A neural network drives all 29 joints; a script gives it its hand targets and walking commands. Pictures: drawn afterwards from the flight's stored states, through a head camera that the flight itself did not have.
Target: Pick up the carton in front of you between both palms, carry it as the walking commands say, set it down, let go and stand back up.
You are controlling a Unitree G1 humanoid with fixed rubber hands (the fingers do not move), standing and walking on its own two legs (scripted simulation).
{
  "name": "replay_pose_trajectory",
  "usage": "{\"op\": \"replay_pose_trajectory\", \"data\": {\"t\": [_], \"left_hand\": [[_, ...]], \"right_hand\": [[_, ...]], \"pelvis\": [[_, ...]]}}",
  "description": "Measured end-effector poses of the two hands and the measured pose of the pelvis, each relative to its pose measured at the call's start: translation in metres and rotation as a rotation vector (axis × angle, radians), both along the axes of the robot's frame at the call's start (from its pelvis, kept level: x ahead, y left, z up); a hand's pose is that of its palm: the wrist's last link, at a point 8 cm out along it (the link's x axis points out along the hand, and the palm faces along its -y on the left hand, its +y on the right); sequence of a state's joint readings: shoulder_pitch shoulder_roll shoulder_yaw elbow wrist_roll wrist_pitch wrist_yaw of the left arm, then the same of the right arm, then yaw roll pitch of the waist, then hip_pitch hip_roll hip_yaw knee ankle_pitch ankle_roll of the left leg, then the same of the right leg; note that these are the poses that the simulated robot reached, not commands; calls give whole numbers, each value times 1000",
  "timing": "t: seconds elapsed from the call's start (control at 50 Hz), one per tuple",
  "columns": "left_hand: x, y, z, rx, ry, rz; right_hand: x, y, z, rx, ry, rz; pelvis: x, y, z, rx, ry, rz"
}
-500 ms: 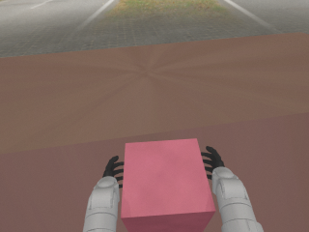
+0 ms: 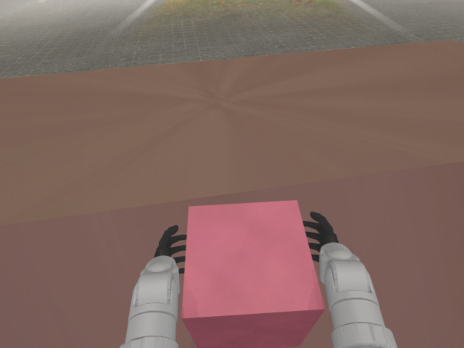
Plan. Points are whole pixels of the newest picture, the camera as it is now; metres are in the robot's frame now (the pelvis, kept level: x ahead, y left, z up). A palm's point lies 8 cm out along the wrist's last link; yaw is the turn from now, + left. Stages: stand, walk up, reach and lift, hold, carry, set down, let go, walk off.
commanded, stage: reach and lift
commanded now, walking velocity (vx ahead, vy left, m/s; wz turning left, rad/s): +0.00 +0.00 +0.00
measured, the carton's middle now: (246, 279) +0.30 +0.00 -0.06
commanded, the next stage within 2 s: hold in 0.42 s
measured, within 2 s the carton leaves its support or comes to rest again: neither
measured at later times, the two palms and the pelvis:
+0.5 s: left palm (163, 262) +0.29 +0.14 +0.04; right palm (331, 247) +0.29 -0.15 +0.05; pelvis +0.01 +0.00 +0.00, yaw +0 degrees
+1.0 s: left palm (162, 261) +0.28 +0.14 +0.05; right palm (332, 246) +0.29 -0.15 +0.06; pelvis +0.00 +0.00 +0.00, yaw +0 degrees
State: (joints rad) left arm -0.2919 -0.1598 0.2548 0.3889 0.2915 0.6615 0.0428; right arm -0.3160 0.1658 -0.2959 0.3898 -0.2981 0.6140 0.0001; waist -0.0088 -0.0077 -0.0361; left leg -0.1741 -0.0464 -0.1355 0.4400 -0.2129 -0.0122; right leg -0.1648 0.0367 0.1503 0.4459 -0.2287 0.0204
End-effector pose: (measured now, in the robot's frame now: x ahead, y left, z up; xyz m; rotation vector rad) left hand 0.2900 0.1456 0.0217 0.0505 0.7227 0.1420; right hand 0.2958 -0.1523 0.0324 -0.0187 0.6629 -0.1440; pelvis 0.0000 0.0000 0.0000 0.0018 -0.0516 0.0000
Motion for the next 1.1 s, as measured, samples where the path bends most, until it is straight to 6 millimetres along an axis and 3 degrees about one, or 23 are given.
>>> {"op": "replay_pose_trajectory", "data": {"t": [0.44,0.62,1.1], "left_hand": [[-2,-1,10,14,1,-7],[-6,-2,26,12,-28,-9],[-6,-1,25,8,-15,-6]], "right_hand": [[1,-1,10,-14,-1,17],[-5,-2,26,-16,-30,12],[-7,-1,26,-11,-16,-1]], "pelvis": [[9,-3,4,0,-27,2],[6,-3,5,0,-54,0],[-3,-1,3,0,-61,-4]]}}
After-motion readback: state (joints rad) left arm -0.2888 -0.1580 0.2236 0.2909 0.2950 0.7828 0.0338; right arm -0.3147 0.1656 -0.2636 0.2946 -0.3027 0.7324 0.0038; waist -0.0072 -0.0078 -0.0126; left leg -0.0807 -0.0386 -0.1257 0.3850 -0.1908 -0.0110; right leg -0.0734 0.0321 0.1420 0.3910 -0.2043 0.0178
